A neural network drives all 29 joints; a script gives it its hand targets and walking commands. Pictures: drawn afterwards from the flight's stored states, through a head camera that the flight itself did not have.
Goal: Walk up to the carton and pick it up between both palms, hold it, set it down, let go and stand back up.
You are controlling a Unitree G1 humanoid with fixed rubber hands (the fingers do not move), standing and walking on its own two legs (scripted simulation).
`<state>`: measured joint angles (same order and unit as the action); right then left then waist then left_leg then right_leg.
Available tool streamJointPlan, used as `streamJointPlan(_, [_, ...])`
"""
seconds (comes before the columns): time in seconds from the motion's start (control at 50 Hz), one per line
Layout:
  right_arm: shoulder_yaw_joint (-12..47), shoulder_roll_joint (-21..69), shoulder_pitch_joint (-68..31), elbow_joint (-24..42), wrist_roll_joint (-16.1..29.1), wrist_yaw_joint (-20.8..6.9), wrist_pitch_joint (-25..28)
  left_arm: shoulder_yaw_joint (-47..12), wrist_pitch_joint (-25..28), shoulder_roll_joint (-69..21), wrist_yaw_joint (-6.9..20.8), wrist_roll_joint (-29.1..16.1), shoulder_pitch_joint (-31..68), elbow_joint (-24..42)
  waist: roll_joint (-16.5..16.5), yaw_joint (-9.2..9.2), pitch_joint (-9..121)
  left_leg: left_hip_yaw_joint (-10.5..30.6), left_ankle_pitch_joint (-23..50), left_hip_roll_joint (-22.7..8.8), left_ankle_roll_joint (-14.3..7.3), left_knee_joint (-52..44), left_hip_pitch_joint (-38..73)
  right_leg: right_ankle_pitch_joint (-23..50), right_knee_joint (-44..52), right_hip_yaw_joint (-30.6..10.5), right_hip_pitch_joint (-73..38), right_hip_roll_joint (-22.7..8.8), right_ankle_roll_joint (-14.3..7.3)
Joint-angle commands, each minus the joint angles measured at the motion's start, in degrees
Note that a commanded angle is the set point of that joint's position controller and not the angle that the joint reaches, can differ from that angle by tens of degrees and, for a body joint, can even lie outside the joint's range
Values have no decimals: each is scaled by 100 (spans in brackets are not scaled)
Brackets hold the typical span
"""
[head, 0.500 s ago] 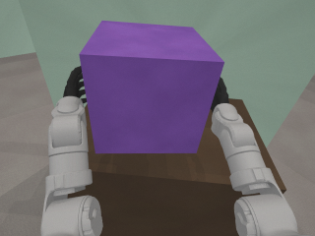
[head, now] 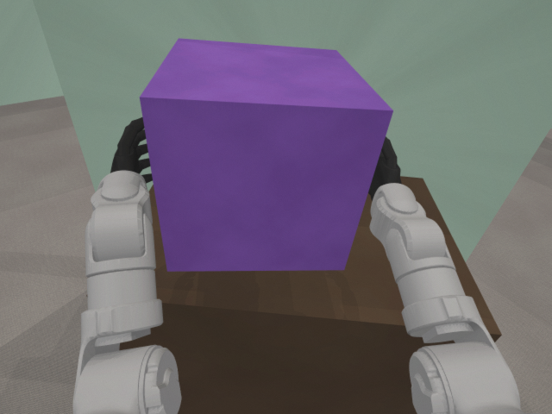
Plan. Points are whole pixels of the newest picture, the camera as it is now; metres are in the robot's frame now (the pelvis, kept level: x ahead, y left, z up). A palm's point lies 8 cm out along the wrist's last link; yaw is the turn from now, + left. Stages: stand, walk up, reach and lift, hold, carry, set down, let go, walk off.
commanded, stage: hold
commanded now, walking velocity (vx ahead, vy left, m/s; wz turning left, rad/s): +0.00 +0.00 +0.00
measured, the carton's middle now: (259, 151) +0.44 +0.01 +0.21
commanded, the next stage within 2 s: none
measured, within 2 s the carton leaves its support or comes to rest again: neither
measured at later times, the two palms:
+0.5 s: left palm (126, 177) +0.36 +0.18 +0.22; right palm (381, 183) +0.35 -0.16 +0.21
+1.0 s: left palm (126, 176) +0.36 +0.18 +0.22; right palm (381, 185) +0.35 -0.16 +0.21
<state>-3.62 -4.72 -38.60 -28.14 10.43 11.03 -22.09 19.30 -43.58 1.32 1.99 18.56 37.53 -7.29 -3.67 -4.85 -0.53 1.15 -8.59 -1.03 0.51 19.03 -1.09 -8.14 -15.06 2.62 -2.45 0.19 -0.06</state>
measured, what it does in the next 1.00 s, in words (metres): stands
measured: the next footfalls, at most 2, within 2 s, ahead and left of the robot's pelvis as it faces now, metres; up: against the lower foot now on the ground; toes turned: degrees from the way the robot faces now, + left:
none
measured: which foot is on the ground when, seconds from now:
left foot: down 0.00-1.00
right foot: down 0.00-1.00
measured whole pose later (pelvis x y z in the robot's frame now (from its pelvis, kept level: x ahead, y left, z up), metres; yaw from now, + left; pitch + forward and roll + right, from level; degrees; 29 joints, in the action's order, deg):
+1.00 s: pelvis +0.00 +0.00 +0.00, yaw +0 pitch -9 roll -1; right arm -3.7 -4.2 -38.7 -27.7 9.5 11.1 -20.7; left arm 19.4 -43.1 1.7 2.0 18.6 38.1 -7.2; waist -3.9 -4.8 -1.3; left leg 1.1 -8.0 -1.0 0.5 18.7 -1.3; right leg -7.9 -14.9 2.9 -2.3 0.2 -0.1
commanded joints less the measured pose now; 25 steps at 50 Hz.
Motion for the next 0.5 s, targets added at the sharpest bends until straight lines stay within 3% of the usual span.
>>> streamJointPlan(0.0, [1936,2961,-4989,1969,539,-898,490,-2715,382,-2831,986,-1112,3870,636,476,-44,2245,-274,1312,292,21,-231,526,628,185,192,-340,272,98])
streamJointPlan(0.1, [2063,3000,-4939,2000,598,-889,544,-2852,452,-2890,923,-1150,3930,789,573,-26,2443,-252,1661,309,61,-99,739,982,132,150,-301,261,103])
streamJointPlan(0.18, [1938,2949,-4701,1742,485,-872,479,-2693,382,-2759,985,-1004,3655,512,413,-57,2037,-318,1192,293,-3,-262,590,604,238,178,-268,246,124])
streamJointPlan(0.26, [1673,2882,-5043,1583,310,-963,534,-2555,395,-2790,999,-994,4018,363,519,-27,1940,-308,676,259,-33,-409,344,57,242,192,-154,232,89])
streamJointPlan(0.38, [2133,3091,-4882,2154,611,-836,559,-2872,455,-2817,952,-1210,3828,860,442,-84,2768,-250,1906,356,26,13,885,1408,103,163,-506,256,186])
streamJointPlan(0.44, [1936,2837,-4678,1649,471,-801,451,-2553,382,-2653,1038,-959,3631,401,449,-78,1942,-324,1304,335,13,-205,630,822,219,160,-310,213,164])
streamJointPlan(0.48, [1760,2784,-4670,1628,393,-834,499,-2560,357,-2680,1063,-909,3691,477,614,-108,1987,-301,966,287,-5,-317,516,410,243,184,-257,183,119])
